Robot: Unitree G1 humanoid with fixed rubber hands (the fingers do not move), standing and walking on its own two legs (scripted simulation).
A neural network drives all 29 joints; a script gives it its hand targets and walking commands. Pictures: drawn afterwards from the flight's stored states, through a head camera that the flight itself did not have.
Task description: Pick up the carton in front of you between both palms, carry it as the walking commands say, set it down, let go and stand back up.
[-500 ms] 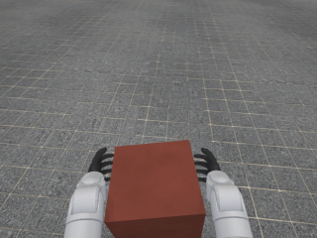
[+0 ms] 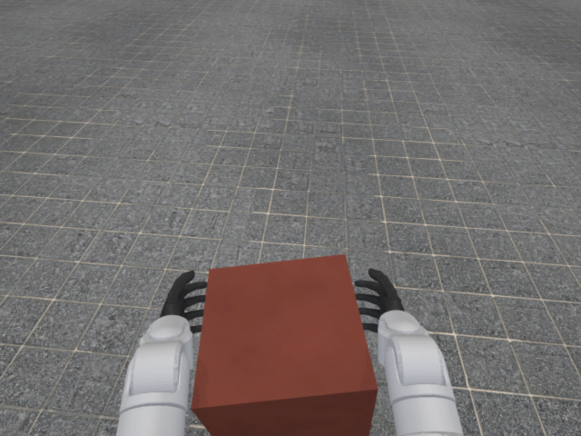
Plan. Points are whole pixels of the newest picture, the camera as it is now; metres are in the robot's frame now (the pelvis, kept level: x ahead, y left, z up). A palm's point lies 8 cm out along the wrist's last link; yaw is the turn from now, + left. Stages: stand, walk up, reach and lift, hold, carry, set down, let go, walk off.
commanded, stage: carry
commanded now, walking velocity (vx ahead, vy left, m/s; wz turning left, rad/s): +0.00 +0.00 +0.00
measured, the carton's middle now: (288, 362) +0.28 +0.00 -0.07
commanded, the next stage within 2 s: hold in 0.26 s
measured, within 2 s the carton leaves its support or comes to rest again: neither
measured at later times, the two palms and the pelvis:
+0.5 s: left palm (178, 327) +0.28 +0.14 +0.04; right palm (401, 333) +0.27 -0.15 +0.04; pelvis -0.01 +0.01 +0.01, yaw -3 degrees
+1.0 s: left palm (191, 343) +0.32 +0.15 -0.07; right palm (368, 334) +0.32 -0.14 -0.07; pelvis -0.06 +0.02 -0.04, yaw -3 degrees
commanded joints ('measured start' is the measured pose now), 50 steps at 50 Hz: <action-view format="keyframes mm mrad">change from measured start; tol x16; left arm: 1 -434 -957 -557 -32 -247 -24 -262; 17 -312 -978 -500 21 -209 -46 -263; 26 -501 -963 -484 -15 -218 -56 -269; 41 -951 -745 90 531 107 -224 -209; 50 -837 -777 58 473 118 -448 -162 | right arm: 1 -498 918 539 -43 273 -56 272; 17 -503 900 529 -162 233 -113 264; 28 -620 899 475 -18 211 -101 305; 41 -1070 674 -94 506 -103 -313 276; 50 -904 668 -34 555 -114 -531 289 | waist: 1 4 -20 -254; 15 15 -33 -355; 37 -4 -8 29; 50 15 -50 -319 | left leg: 1 102 102 -122 -71 156 20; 13 131 102 -113 -61 123 22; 15 384 -173 -269 -109 548 23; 41 143 -160 -305 -1 -292 11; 50 -113 -176 -281 266 66 -8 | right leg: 1 78 -139 136 -94 173 7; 12 41 -139 140 -93 135 -3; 15 238 84 289 -130 594 16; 25 304 82 285 -192 268 4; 33 104 89 249 -141 -125 -14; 50 -492 156 217 266 -17 -4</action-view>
